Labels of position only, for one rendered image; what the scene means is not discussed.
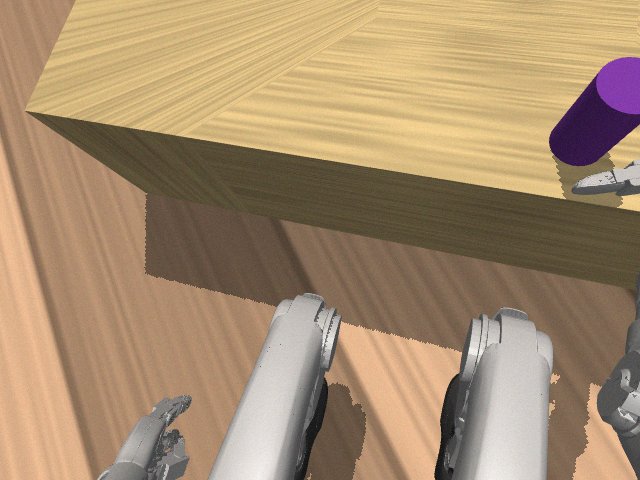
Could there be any right robot foot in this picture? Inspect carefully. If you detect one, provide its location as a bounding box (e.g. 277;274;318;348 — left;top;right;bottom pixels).
435;374;461;480

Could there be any right robot arm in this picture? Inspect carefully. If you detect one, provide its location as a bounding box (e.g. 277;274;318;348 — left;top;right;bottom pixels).
597;271;640;480

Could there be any left robot arm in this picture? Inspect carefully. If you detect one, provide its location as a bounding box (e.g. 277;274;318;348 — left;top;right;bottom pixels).
97;462;148;480

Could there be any left robot hand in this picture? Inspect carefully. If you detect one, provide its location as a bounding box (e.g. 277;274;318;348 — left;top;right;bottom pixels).
114;395;192;480

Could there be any left robot foot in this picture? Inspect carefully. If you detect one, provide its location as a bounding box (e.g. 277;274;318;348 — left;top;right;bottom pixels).
294;377;328;480

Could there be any can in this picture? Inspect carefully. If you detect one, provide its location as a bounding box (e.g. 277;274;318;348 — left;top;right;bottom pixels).
549;57;640;166

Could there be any right robot hand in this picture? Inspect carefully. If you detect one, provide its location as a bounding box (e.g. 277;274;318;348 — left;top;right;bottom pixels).
571;159;640;197

